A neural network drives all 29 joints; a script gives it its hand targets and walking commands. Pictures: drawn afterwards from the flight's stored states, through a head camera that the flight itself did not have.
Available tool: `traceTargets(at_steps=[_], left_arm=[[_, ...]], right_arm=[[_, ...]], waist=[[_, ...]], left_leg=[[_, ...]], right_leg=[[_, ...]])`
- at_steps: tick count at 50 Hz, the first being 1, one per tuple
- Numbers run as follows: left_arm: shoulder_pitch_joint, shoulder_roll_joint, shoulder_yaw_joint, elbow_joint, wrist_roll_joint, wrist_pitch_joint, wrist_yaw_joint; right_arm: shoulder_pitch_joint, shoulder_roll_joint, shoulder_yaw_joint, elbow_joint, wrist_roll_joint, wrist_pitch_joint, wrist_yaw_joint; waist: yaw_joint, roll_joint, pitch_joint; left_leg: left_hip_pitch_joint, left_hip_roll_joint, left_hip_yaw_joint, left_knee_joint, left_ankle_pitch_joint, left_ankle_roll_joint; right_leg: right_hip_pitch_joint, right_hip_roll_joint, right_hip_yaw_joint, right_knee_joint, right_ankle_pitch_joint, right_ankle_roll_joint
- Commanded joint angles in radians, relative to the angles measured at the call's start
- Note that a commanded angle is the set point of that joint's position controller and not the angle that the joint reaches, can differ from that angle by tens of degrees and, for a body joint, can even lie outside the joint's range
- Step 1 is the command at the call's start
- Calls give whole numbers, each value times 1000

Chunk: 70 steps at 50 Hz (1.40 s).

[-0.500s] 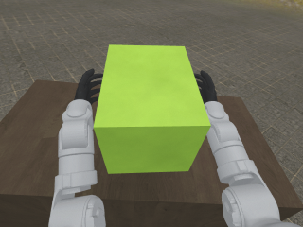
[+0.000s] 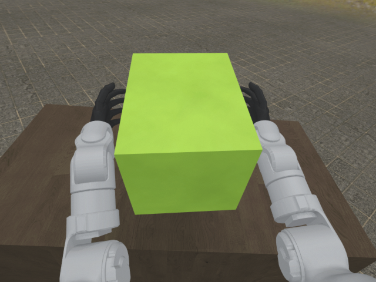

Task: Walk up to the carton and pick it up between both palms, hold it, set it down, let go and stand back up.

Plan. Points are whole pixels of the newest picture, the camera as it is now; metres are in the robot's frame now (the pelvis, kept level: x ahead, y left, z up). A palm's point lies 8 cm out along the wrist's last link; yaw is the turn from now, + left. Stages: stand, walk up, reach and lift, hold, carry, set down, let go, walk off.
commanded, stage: hold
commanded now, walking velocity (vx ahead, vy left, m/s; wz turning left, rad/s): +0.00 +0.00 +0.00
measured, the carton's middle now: (183, 129) +0.39 +0.00 +0.15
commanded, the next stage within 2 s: none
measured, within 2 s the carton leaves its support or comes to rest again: neither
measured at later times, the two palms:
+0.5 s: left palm (100, 120) +0.35 +0.16 +0.20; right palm (259, 117) +0.36 -0.15 +0.21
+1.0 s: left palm (100, 121) +0.35 +0.16 +0.20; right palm (258, 117) +0.37 -0.15 +0.21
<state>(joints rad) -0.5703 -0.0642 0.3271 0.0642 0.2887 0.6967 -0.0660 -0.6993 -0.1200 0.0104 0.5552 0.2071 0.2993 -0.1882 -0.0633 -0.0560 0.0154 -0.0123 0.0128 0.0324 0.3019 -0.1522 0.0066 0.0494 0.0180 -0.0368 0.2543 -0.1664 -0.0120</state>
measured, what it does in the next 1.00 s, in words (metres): stands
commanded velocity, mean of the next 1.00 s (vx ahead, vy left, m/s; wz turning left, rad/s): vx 0.00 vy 0.00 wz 0.00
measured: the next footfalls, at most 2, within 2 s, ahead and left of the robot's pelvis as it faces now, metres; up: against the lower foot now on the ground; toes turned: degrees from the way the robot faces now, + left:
none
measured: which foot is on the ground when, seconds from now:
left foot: down 0.00-1.00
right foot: down 0.00-1.00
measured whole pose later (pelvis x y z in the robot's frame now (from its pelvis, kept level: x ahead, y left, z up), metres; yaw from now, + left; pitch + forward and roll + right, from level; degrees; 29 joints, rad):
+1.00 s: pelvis +0.00 +0.00 +0.00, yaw +0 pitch -8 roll +0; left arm -0.58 -0.05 0.33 0.05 0.29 0.74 -0.08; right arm -0.73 -0.12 0.01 0.54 0.23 0.36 -0.20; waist -0.08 -0.05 0.00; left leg -0.03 0.01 0.03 0.30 -0.15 0.00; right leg 0.04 0.02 -0.04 0.25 -0.16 -0.01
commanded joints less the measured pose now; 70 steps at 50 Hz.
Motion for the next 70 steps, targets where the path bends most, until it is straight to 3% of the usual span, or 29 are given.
traceTargets(at_steps=[1, 7, 13, 22, 27, 32, 42, 54, 70], left_arm=[[-542, -426, -455, -40, -94, -30, -110], [-572, -428, -476, -70, -104, -14, -117], [-556, -416, -473, -75, -113, -12, -119], [-586, -414, -450, -52, -110, -15, -116], [-603, -417, -431, -9, -95, -7, -121], [-605, -425, -440, -24, -97, -4, -124], [-571, -429, -478, -85, -118, -11, -120], [-580, -418, -456, -58, -103, 1, -123], [-578, -419, -468, -78, -113, -6, -131]], right_arm=[[-609, 597, 317, -278, 66, -34, 98], [-602, 590, 291, -260, 75, -15, 97], [-632, 604, 319, -323, 93, -7, 93], [-670, 621, 328, -321, 92, 3, 97], [-665, 609, 293, -259, 73, 11, 100], [-653, 601, 280, -241, 74, 10, 101], [-650, 605, 322, -325, 108, 2, 93], [-654, 602, 318, -307, 96, 16, 93], [-647, 612, 324, -327, 100, 11, 84]], waist=[[-7, 42, -283], [-35, 84, -300], [-23, 61, -342], [4, 31, -337], [-3, 38, -289], [-16, 67, -306], [-19, 68, -367], [-9, 45, -313], [-18, 57, -346]], left_leg=[[123, -36, 21, -15, 180, -10], [121, -37, 18, -9, 188, -25], [116, -41, 7, 4, 212, -19], [108, -38, 12, -11, 178, -6], [98, -37, 19, -28, 135, -6], [107, -37, 18, -22, 162, -16], [135, -41, 5, 9, 261, -26], [113, -38, 12, -14, 197, -14], [120, -43, 9, -1, 218, -20]], right_leg=[[-13, 33, -34, -17, 210, 63], [-17, 27, -32, -14, 203, 60], [15, 26, -28, -6, 259, 65], [-4, 35, -29, -16, 204, 64], [-35, 34, -31, -26, 136, 62], [-28, 34, -29, -24, 147, 58], [9, 39, -34, -7, 260, 61], [-14, 36, -32, -21, 196, 61], [-2, 33, -31, -11, 237, 65]])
